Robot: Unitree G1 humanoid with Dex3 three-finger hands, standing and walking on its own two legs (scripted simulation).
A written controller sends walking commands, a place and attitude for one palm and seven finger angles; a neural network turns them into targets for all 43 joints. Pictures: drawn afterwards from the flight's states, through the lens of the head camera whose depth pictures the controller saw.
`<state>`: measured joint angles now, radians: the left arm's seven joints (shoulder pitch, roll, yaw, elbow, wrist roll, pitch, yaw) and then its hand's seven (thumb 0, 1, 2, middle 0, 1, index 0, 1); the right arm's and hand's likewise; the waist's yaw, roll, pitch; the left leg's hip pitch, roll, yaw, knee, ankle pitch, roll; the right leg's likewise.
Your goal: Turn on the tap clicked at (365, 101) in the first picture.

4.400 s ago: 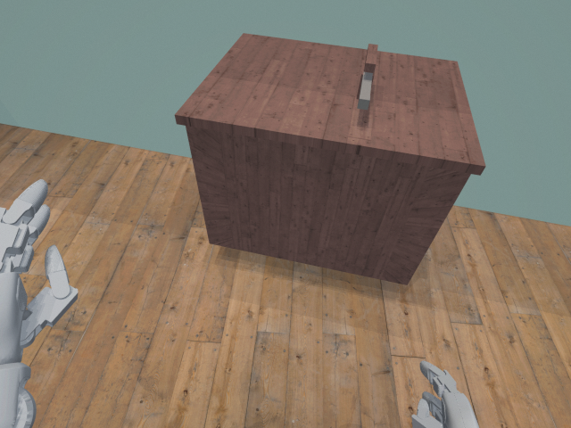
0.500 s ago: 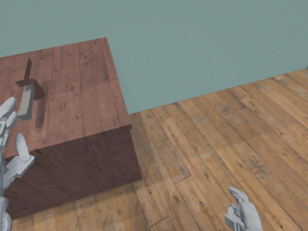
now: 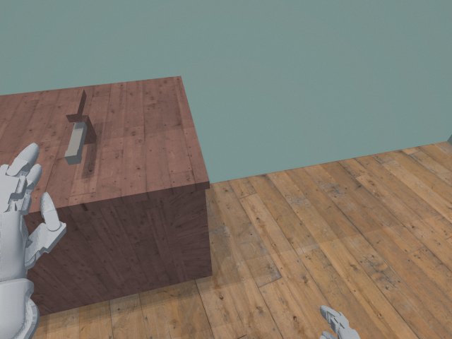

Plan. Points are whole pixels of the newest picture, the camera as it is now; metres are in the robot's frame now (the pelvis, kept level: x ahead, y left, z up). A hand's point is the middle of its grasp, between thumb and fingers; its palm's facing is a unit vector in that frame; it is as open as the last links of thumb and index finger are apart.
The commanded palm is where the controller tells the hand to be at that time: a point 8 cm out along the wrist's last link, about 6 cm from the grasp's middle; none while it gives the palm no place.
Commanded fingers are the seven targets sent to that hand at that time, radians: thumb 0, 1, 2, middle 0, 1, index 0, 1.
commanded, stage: come to a stop and stand still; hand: left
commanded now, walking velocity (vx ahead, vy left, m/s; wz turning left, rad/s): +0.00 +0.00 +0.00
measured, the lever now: (73, 157) +0.51 +0.43 +0.02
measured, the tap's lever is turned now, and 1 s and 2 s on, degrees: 0 0 0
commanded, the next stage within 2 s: look again from close up in 0.22 s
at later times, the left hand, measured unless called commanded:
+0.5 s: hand (39, 195) +0.25 +0.29 +0.18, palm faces +0.43 -0.82 -0.37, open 7.4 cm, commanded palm +0.18 +0.30 +0.19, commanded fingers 0.00 0.90 0.90 -0.20 -0.30 -0.20 -0.30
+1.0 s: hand (54, 175) +0.31 +0.31 +0.17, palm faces +0.32 -0.88 -0.35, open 7.4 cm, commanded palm +0.25 +0.34 +0.19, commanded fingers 0.00 0.90 0.90 -0.20 -0.30 -0.20 -0.30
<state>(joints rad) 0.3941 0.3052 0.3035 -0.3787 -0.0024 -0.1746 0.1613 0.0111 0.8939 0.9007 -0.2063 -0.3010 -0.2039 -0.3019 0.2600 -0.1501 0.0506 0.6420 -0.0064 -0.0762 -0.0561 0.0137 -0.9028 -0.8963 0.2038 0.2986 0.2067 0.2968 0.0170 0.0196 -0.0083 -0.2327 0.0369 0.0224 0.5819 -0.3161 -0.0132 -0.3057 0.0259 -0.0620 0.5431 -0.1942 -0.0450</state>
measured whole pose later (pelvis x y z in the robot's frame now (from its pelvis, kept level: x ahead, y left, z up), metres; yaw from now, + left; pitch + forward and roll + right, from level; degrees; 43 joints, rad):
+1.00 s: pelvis +0.08 +0.07 +0.00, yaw -3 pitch +0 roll -2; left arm 0.41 0.37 0.35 -0.47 -0.04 -0.23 0.09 0.01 0.89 0.90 -0.21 -0.30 -0.21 -0.30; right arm 0.18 -0.18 0.03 0.54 0.00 -0.12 0.00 0.01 -0.90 -0.90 0.20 0.30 0.21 0.30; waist 0.02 -0.03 0.03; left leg -0.15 -0.04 0.06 0.55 -0.41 0.08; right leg -0.25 -0.01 0.01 0.55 -0.29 0.00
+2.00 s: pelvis +0.17 +0.19 +0.01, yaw -4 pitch -1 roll -1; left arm 0.40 0.34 0.36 -0.47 -0.03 -0.19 0.13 0.01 0.89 0.90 -0.21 -0.30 -0.21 -0.30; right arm 0.22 -0.16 0.05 0.58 0.00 -0.14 -0.02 0.01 -0.90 -0.90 0.20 0.30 0.21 0.30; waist 0.04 -0.03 0.03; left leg -0.25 0.02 0.02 0.50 -0.22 0.00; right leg -0.22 -0.01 -0.04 0.45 -0.21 0.01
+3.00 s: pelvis +0.17 +0.20 +0.01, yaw -4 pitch -1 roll -1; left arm 0.38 0.40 0.41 -0.43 -0.05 -0.24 0.11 0.01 0.89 0.90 -0.22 -0.30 -0.21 -0.30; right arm 0.24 -0.19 0.01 0.59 0.01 -0.15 -0.04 0.01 -0.90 -0.90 0.20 0.30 0.20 0.30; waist 0.04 -0.06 0.08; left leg -0.24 0.00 0.03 0.47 -0.21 0.03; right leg -0.20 -0.04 -0.03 0.41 -0.19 0.03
